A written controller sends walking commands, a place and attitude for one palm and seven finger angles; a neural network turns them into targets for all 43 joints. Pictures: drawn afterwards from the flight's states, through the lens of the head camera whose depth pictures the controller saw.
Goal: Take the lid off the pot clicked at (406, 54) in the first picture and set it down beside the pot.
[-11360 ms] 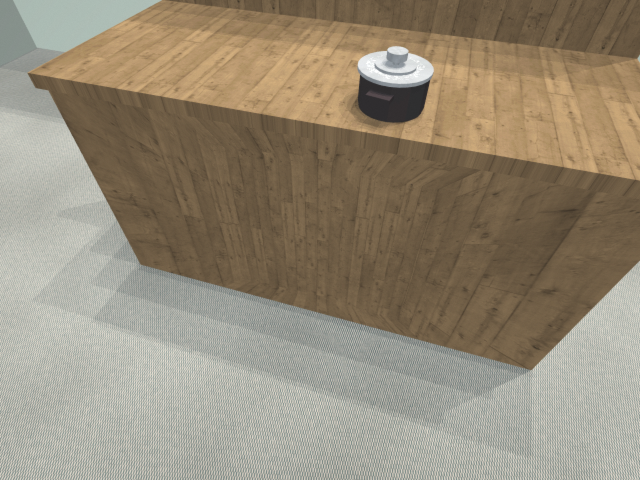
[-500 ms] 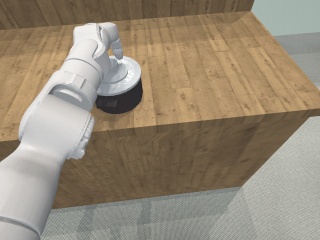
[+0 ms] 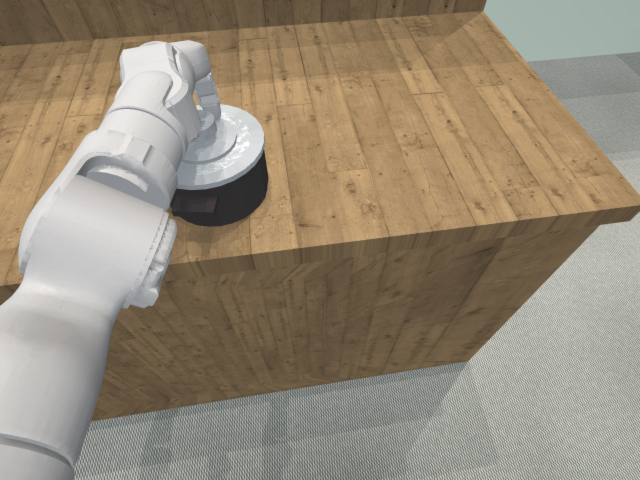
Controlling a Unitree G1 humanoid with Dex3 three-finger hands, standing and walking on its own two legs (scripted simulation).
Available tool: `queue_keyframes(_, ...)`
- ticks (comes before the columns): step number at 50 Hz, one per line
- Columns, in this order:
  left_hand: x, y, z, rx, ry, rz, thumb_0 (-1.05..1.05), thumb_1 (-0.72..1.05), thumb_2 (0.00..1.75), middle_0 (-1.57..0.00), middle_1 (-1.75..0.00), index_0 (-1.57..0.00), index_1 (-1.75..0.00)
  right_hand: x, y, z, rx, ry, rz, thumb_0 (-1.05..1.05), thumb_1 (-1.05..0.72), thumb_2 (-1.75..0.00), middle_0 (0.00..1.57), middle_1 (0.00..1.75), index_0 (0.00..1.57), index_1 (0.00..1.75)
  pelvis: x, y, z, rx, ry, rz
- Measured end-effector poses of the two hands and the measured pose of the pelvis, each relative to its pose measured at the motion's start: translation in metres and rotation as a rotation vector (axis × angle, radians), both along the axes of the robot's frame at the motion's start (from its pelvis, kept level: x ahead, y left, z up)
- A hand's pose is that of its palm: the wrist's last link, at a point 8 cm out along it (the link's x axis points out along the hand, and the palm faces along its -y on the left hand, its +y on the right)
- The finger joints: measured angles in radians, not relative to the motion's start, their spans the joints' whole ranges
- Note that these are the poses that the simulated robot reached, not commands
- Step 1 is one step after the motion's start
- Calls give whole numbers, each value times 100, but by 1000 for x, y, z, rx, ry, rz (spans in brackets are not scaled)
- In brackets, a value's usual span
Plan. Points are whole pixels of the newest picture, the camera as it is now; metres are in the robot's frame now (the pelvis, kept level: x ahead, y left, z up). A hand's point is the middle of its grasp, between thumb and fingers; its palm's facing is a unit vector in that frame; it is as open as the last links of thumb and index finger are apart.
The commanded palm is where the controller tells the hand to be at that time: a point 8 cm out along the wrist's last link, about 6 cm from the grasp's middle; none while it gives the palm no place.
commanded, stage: lower the open fingers around the knob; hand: left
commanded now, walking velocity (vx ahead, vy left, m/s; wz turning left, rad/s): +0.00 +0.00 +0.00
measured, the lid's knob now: (198, 125) +0.53 +0.10 +0.15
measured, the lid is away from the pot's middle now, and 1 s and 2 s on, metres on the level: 0.00 0.00 0.00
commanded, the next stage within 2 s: raise the hand to come down again in 1.32 s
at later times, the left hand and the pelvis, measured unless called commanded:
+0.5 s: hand (186, 119) +0.51 +0.10 +0.18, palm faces -0.39 -0.07 -0.92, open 9.6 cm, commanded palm +0.52 +0.10 +0.22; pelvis +0.00 +0.00 +0.00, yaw +0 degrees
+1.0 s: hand (185, 111) +0.52 +0.11 +0.18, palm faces -0.40 -0.11 -0.91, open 8.8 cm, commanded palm +0.53 +0.10 +0.21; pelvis +0.00 +0.00 -0.01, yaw +0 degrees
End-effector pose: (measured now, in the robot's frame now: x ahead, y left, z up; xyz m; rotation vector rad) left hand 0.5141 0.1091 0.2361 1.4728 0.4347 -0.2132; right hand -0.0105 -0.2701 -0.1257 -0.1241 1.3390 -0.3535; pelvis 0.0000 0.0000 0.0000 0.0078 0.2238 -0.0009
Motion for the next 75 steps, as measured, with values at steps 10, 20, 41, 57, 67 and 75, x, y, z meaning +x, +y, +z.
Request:
queue_keyframes(10, -4, 1, -1, -13, 1, -9, 0, -36, 168, -89, -8, -92, -11, 1, -2, 1, -5, -9, -6, 1, -90, -89, 20, 30, 20, 30, -2, 0, 0, -2, -7, -1)
queue_keyframes(20, -4, -1, -1, 8, -7, -8, 0, -36, 168, -89, -8, -93, -11, 7, 0, -1, -2, -23, 0, 0, -90, -89, 20, 30, 20, 30, -5, 1, -1, -2, 0, 2)
queue_keyframes(41, 5, 1, 1, -11, 4, 26, 0, -36, 168, -89, -8, -100, -16, -14, -2, 0, -22, 45, -25, 0, -90, -89, 20, 30, 20, 30, -4, 2, -4, -4, 24, 0)
queue_keyframes(57, 11, 0, 1, 15, -3, 25, 0, -36, 168, -89, -8, -106, -19, -25, 2, 0, -23, 78, -43, 0, -90, -89, 20, 30, 20, 30, -3, 3, -7, -8, 46, -1)
queue_keyframes(67, 10, 0, 1, 6, 3, 29, 0, -36, 168, -89, -8, -104, -18, -21, 5, -2, -14, 64, -40, 0, -90, -89, 20, 30, 20, 30, -3, 4, -7, -9, 45, 1)
queue_keyframes(75, 13, -4, 0, 16, -36, -35, 0, -37, 167, -88, -9, -102, -18, -18, 4, -1, -22, 49, -35, 0, -90, -89, 20, 30, 20, 30, -5, 3, -8, -11, 49, -2)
